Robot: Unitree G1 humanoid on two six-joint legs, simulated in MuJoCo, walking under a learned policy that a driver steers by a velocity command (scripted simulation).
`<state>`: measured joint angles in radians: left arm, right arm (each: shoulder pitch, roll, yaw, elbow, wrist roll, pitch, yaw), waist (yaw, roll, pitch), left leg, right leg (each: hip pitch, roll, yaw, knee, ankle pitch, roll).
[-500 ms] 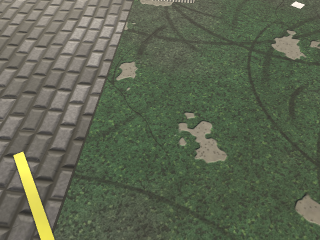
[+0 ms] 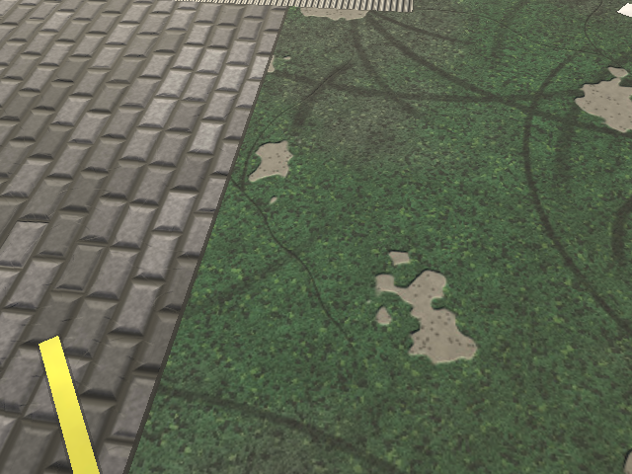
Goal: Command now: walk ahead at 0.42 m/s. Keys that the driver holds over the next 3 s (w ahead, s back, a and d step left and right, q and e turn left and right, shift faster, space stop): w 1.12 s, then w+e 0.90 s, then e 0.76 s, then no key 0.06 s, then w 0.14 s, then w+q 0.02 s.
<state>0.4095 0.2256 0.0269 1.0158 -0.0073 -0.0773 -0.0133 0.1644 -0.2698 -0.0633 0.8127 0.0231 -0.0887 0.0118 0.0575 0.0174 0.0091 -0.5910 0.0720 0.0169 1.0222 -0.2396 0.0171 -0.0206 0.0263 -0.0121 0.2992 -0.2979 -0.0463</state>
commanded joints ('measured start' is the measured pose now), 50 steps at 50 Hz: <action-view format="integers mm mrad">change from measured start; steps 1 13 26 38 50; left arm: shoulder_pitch -17 102 -277 -195 -149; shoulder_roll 168 82 108 205 171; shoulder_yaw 25 5 39 71 53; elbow -54 -68 -199 -211 -156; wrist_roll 2 -13 6 -10 9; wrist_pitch -1 -21 0 -29 -38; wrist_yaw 26 11 20 -20 -6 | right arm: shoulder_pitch -176 272 106 190 49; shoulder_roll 17 -196 -135 -161 -73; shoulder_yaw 21 -49 -16 -21 -1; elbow -113 -3 52 115 31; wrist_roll -6 -16 -20 -10 -19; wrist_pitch -12 -1 -25 32 15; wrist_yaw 14 14 -10 -23 -20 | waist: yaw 10 -181 -73 26 -62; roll -81 211 25 49 -63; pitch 91 -377 52 -100 4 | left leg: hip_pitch -78 988 407 604 -93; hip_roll -1 315 115 118 87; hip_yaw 24 -824 -139 -48 -78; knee -263 -761 -946 -492 -34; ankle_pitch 154 -296 144 632 82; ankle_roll -26 320 205 114 -11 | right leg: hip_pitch -36 -623 -655 -213 -114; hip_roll -202 17 -174 -38 -253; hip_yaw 128 146 65 -35 184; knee -168 1015 481 176 -181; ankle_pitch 372 -253 361 223 348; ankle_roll -144 11 59 -58 -197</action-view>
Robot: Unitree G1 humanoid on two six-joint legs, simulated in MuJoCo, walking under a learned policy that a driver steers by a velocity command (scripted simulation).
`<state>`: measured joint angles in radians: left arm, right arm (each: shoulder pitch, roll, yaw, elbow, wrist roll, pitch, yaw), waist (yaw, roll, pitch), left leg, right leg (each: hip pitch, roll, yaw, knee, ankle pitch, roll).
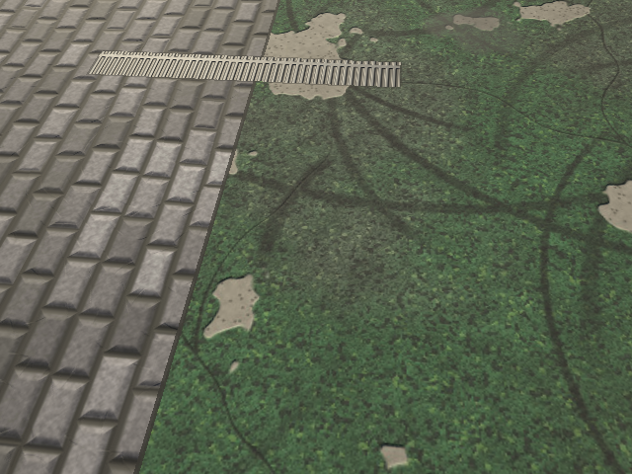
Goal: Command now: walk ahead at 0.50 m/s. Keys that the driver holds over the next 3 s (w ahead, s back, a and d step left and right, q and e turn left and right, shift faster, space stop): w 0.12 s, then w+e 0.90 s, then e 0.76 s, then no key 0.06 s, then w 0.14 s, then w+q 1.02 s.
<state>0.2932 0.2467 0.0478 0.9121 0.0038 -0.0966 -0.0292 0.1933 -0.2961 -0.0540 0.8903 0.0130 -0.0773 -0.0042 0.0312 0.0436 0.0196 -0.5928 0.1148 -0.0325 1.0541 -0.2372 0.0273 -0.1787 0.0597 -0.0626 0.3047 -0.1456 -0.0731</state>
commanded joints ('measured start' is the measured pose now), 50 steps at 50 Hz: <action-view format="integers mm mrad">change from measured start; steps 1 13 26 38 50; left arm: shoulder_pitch -17 100 11 -290 -78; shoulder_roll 154 196 74 66 143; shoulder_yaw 33 51 46 28 61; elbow -45 22 -93 -246 -240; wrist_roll -3 -28 -36 -26 -8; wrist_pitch -15 34 70 63 25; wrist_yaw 15 44 43 -24 8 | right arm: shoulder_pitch -13 -231 -30 88 -23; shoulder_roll -44 -77 -71 -163 -126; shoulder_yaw -10 -12 -33 -65 -45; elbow -58 -141 -30 12 -102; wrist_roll -11 3 -27 2 -11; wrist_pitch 3 -39 -54 5 -52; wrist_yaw -3 42 11 -15 4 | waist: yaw -28 -12 -20 -95 -45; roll -87 -123 36 -3 -73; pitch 2 32 -4 80 -79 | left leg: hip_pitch -110 61 438 681 -35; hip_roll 42 -61 162 192 16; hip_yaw -24 1 -38 225 -56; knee -125 -579 -926 -854 68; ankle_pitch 133 212 190 435 -64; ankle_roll -29 7 155 112 -24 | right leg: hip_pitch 54 225 -470 -511 79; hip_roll -280 -316 -222 -161 -251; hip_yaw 213 215 170 16 449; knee -192 -49 811 351 -75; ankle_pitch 211 284 -68 68 133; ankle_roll -165 -97 46 8 -222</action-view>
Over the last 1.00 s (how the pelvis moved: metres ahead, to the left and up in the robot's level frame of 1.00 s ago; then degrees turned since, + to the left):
0.54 -0.01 0.00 0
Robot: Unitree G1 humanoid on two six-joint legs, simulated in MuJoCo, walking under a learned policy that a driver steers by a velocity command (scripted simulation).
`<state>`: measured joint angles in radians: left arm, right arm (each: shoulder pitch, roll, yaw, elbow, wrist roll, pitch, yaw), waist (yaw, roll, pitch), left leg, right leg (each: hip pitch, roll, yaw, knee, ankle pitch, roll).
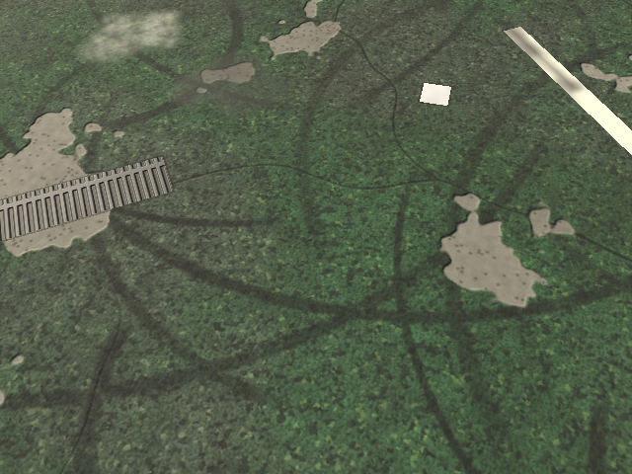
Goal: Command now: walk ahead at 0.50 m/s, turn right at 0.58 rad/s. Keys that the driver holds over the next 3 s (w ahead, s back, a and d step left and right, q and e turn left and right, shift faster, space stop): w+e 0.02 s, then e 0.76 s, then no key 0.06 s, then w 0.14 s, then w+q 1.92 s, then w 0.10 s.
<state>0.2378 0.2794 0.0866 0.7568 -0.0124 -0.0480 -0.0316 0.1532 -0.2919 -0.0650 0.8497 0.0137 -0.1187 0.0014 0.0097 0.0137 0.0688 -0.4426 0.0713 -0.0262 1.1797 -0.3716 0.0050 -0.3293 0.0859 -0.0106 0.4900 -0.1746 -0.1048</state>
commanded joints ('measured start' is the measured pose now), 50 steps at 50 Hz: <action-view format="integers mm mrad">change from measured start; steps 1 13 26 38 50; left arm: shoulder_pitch -14 67 60 110 47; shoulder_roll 122 150 103 255 166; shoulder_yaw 25 40 17 63 11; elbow -83 -72 -155 -165 -139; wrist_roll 4 -5 -5 11 18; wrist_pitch -27 37 108 106 14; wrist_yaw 15 76 77 54 63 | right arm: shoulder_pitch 16 -178 -106 -45 -136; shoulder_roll -114 -109 -118 -67 -98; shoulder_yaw -33 -25 -25 -22 -32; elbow -66 -170 -168 -122 -122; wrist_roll -19 -21 -40 -20 -3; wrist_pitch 1 17 93 136 76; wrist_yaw -2 13 -28 -9 15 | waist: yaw -29 15 3 8 38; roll -36 -136 129 -223 -175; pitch -120 -124 -165 -129 -77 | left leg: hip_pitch -172 -11 229 -81 -212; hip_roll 55 -102 190 55 -19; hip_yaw -50 -60 -105 215 11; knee -100 -696 -921 -422 -407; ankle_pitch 86 380 420 -79 172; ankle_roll -19 -34 243 -35 -41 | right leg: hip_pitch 196 193 -183 286 285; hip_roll -268 -187 -128 -336 -307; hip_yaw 370 371 47 336 324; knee -269 -24 591 -150 -309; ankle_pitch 216 368 -268 223 -225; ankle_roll -195 -50 182 -68 -97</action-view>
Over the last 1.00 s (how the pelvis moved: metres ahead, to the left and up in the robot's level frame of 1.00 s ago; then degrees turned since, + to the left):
0.52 -0.06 -0.01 -26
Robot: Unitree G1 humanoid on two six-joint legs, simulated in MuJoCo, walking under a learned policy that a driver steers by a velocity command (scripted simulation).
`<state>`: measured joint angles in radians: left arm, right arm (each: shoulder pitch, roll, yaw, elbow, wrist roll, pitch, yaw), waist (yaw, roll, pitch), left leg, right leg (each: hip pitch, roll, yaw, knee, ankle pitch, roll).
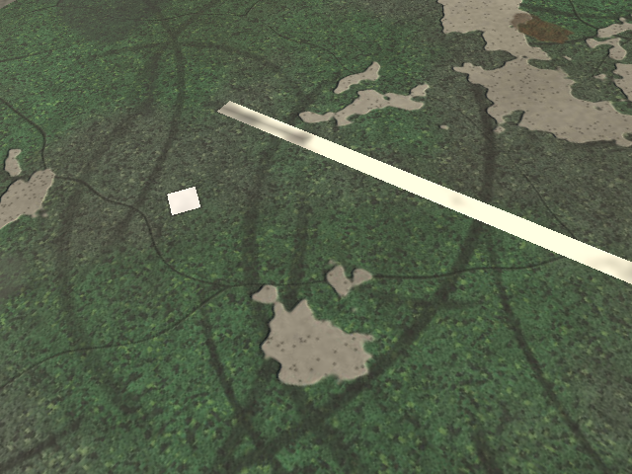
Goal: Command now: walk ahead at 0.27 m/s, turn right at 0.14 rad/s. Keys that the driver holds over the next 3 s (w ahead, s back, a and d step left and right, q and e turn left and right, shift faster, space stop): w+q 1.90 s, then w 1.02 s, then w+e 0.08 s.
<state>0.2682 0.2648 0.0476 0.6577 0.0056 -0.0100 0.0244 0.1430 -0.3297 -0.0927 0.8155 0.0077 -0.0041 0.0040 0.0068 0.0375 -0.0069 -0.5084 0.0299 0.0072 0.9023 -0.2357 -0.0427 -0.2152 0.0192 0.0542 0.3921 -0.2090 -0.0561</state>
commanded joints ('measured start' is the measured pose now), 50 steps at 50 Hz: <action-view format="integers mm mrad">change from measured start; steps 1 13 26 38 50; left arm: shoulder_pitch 20 -4 -208 91 -70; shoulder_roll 189 191 89 255 150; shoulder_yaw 53 65 24 82 59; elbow -35 30 -83 -50 46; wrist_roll -1 -22 7 8 -2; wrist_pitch -28 -43 -107 -126 -116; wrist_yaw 5 -23 -34 -30 -31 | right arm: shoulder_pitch -122 25 188 236 90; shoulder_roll -57 -62 -135 -42 -25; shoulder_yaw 0 21 -2 16 20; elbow -83 -47 -89 -131 -216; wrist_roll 5 19 12 -15 12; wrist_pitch -44 -64 -62 -32 -10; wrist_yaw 18 42 -16 -25 2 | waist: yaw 48 -17 -43 132 -2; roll -196 -103 33 -44 -98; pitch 0 18 42 -313 43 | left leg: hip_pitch -125 216 373 219 -195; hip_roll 25 -17 99 -20 116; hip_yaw -17 72 -259 -256 -109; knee -169 -378 -703 18 126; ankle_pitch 38 20 303 256 41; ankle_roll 11 129 272 123 23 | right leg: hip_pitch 171 38 -455 419 87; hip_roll -248 -248 -50 -232 -291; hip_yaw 248 52 -27 208 29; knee -215 -87 352 106 -261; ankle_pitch -183 -91 155 115 187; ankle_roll -148 -103 113 -78 -162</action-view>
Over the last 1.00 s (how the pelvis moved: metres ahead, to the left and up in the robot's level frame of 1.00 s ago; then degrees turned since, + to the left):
0.22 -0.02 0.01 -32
